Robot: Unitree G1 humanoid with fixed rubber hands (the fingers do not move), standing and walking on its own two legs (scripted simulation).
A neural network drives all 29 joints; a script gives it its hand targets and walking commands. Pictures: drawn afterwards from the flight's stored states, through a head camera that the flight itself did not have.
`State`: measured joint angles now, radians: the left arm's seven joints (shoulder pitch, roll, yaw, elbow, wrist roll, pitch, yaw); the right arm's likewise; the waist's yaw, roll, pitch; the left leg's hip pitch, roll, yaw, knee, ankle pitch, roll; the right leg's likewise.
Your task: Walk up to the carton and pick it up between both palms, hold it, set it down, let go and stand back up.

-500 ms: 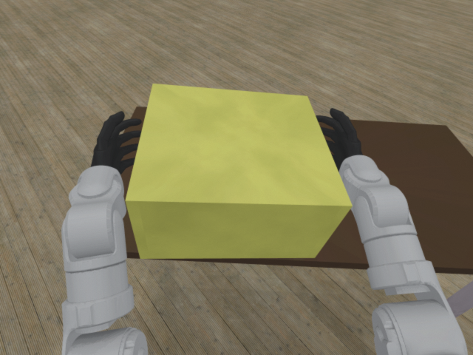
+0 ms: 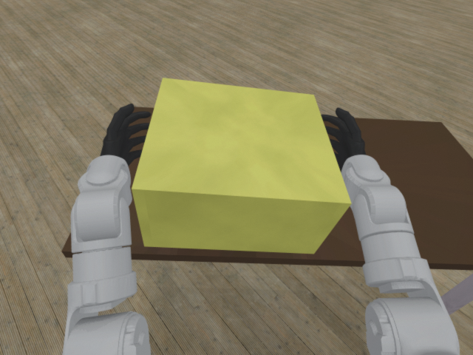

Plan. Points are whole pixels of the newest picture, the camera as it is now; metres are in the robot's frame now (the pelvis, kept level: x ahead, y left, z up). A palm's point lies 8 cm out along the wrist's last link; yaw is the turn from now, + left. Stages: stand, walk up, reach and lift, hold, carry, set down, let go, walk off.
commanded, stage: hold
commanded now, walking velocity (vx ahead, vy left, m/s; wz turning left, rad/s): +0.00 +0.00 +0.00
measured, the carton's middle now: (236, 163) +0.38 +0.01 +0.15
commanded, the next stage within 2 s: none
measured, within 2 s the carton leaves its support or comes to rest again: neither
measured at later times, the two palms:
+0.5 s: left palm (119, 165) +0.35 +0.18 +0.17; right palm (349, 160) +0.37 -0.18 +0.17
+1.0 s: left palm (120, 165) +0.35 +0.18 +0.17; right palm (348, 162) +0.36 -0.18 +0.17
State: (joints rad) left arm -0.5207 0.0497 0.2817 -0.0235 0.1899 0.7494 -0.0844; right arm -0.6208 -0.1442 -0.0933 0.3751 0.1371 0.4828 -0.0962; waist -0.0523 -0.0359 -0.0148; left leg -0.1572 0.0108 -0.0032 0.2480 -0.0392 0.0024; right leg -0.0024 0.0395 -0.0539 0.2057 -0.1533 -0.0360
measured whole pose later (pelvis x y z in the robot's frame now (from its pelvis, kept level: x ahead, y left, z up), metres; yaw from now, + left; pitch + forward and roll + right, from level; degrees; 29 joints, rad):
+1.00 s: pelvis +0.00 +0.00 +0.00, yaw -1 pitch -3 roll -1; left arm -0.47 0.05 0.25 -0.05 0.18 0.72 -0.06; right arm -0.59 -0.15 -0.06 0.39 0.16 0.43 -0.11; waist -0.04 -0.05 0.00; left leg -0.15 0.02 0.00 0.25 -0.04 0.00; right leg -0.01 0.04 -0.05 0.21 -0.15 -0.04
